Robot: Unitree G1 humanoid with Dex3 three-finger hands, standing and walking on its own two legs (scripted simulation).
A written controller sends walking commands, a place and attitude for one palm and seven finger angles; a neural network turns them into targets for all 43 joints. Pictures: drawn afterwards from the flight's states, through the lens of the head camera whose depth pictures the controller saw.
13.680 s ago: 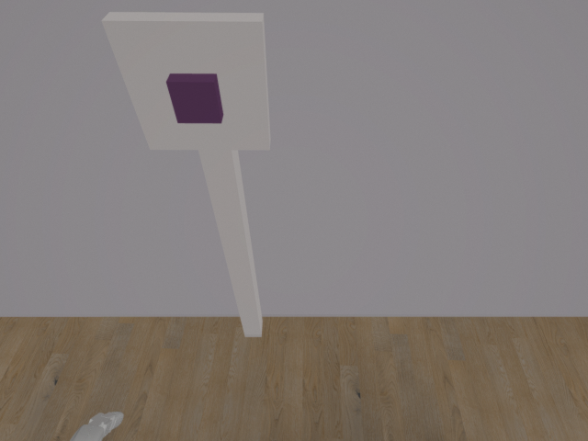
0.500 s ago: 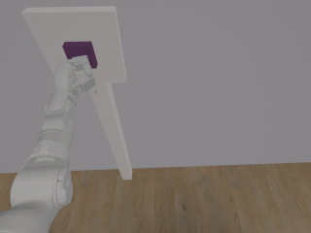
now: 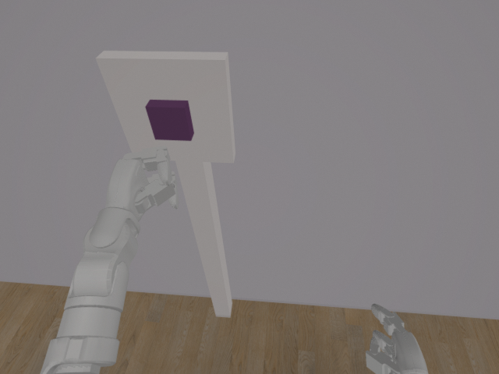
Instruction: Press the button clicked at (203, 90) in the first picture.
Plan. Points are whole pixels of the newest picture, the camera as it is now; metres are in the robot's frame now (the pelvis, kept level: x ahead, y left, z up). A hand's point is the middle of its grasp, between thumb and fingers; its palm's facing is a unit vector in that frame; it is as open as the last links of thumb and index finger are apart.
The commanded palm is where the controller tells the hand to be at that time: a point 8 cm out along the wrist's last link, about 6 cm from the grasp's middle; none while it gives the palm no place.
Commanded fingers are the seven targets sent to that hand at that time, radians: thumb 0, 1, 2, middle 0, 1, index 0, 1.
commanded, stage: pull the fist back off the button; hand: left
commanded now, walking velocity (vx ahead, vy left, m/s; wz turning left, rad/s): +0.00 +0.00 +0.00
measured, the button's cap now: (171, 119) +0.47 +0.18 +0.19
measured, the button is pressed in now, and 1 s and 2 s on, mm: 0 0 0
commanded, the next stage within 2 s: draw the hand back to the body in 0.14 s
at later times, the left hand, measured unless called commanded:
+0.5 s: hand (162, 205) +0.30 +0.15 +0.16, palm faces +0.02 -1.00 -0.04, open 3.1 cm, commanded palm +0.27 +0.21 +0.16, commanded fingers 0.00 0.90 0.90 -1.30 -1.50 -1.30 -1.50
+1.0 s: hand (105, 258) +0.22 +0.20 +0.16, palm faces +0.30 -0.92 -0.26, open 3.1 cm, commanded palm +0.18 +0.25 +0.17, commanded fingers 0.00 0.90 0.90 -1.30 -1.50 -1.30 -1.50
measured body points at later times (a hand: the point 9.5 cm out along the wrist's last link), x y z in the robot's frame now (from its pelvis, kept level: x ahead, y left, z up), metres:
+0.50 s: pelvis -0.01 -0.01 +0.00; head -0.04 -0.03 +0.45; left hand +0.30 +0.21 +0.16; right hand +0.16 -0.23 -0.09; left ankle -0.03 +0.12 -0.74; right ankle +0.00 -0.11 -0.74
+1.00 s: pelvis -0.02 +0.00 +0.01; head -0.04 -0.02 +0.45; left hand +0.19 +0.25 +0.17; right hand +0.17 -0.22 -0.08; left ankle -0.03 +0.12 -0.74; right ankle +0.00 -0.11 -0.74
